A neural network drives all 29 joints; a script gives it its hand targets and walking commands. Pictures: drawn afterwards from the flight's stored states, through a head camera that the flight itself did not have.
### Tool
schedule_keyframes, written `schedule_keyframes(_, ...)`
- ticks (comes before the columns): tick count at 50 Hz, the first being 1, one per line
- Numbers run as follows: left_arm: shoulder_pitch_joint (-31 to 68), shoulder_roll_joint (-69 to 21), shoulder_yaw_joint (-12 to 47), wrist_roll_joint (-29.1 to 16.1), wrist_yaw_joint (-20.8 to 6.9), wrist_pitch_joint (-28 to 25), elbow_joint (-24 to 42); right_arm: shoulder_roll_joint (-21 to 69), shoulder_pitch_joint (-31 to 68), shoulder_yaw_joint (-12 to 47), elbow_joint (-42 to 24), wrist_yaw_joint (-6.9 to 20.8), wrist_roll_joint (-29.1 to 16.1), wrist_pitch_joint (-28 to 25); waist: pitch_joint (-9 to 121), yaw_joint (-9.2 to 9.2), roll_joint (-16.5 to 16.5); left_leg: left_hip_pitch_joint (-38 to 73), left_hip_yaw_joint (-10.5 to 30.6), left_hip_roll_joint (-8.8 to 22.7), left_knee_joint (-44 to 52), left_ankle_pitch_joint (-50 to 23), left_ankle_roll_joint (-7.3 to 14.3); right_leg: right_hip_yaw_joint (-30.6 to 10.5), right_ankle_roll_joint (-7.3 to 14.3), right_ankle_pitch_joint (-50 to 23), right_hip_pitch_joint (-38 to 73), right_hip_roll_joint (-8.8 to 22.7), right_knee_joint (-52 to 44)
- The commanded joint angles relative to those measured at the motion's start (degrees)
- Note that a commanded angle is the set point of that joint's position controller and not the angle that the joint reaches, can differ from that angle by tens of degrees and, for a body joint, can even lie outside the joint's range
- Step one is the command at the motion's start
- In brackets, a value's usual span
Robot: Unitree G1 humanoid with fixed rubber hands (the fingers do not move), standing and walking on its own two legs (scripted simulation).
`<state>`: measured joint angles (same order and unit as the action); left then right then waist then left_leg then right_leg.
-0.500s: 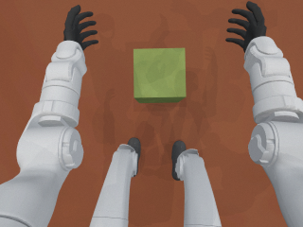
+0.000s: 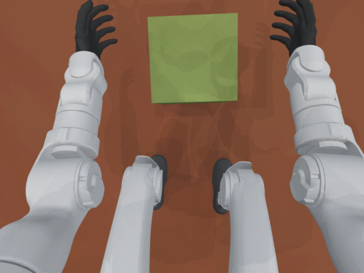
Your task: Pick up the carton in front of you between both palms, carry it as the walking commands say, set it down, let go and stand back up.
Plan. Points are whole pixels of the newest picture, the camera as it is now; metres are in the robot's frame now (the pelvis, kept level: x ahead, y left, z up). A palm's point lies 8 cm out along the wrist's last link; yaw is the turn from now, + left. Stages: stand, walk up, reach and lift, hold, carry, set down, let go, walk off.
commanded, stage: reach and lift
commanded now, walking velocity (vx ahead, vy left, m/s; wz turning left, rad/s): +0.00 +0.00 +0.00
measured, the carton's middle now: (192, 68) +0.51 +0.01 -0.40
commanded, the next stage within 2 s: none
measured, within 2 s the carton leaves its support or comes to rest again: leaves its support in 1.34 s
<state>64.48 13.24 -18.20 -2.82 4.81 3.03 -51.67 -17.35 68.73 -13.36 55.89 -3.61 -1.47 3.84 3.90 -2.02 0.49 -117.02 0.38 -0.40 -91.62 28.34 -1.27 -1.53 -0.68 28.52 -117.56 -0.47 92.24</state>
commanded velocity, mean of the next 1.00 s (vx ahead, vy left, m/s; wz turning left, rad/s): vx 0.00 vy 0.00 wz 0.00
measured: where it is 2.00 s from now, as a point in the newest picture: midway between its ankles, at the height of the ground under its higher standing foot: (187, 193)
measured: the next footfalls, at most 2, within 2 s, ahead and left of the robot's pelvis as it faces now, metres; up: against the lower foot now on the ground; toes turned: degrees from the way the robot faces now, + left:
none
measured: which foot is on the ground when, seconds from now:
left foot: down 0.00-1.00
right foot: down 0.00-1.00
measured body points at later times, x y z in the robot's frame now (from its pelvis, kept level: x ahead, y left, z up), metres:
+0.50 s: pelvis -0.05 +0.00 -0.15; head +0.34 +0.00 +0.07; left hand +0.51 +0.20 -0.34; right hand +0.53 -0.18 -0.34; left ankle +0.07 +0.12 -0.49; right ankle +0.07 -0.12 -0.49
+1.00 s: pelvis -0.05 +0.00 -0.15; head +0.33 -0.01 +0.08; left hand +0.51 +0.16 -0.34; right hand +0.53 -0.15 -0.34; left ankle +0.07 +0.12 -0.49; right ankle +0.07 -0.12 -0.49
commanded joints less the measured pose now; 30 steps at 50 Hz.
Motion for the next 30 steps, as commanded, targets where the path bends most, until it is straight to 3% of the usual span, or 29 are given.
schedule_keyframes(1, 13.81, 8.65, 3.64, -4.01, 1.37, -0.55, 6.69, -8.70, 16.17, 3.51, -7.28, -1.35, -4.24, -0.79, 66.96, -0.77, 2.75, 32.01, -2.75, -3.29, -3.74, -31.79, -1.94, 2.36, -1.53, -31.45, 36.37, -3.28, 4.26)
schedule_keyframes(6, 21.05, 11.79, 6.58, -7.95, 3.03, 1.61, 6.38, -11.64, 23.69, 6.75, -7.00, -2.47, -8.45, 1.26, 66.68, -1.38, 3.26, 28.89, -4.27, -2.62, -9.36, -20.70, -1.74, 3.29, -1.19, -20.94, 35.95, -2.84, 10.07)
schedule_keyframes(10, 27.13, 12.58, 7.74, -9.22, 3.44, 2.63, 1.21, -12.53, 29.10, 8.21, -1.00, -2.69, -10.00, 2.43, 57.50, -1.54, 2.78, 24.68, -4.28, -1.40, -12.39, -11.19, -1.43, 3.08, -1.11, -10.44, 29.96, -1.75, 12.65)
schedule_keyframes(14, 31.35, 12.99, 8.13, -9.07, 2.98, 2.02, -5.26, -13.31, 32.71, 9.14, 5.90, -2.37, -10.38, 1.76, 48.74, -1.33, 2.15, 21.32, -3.56, -0.52, -15.54, -7.17, -1.13, 2.36, -0.94, -5.53, 24.35, -0.89, 15.47)
schedule_keyframes(20, 35.90, 14.13, 9.33, -9.51, 2.44, -0.02, -10.78, -14.52, 36.88, 10.34, 10.38, -1.58, -11.11, -0.39, 43.41, -1.19, 1.51, 20.61, -2.29, -0.13, -20.50, -9.57, -1.20, 1.62, -0.80, -7.19, 20.78, -0.22, 20.54)
schedule_keyframes(25, 38.91, 15.74, 11.77, -12.25, 3.06, -1.54, -9.18, -15.88, 40.37, 13.06, 7.75, -2.12, -13.51, -1.90, 51.63, -1.31, 2.07, 25.54, -2.50, -0.63, -24.59, -16.77, -0.99, 1.74, -0.92, -14.58, 26.03, -0.23, 24.93)
schedule_keyframes(30, 35.62, 13.76, 12.48, -13.41, 3.91, -2.05, -6.54, -15.26, 38.42, 14.23, 4.69, -2.10, -13.94, -2.46, 54.14, -1.55, 2.75, 27.21, -2.74, -1.68, -26.30, -22.36, -0.93, 2.22, -0.94, -19.75, 27.07, -0.85, 27.13)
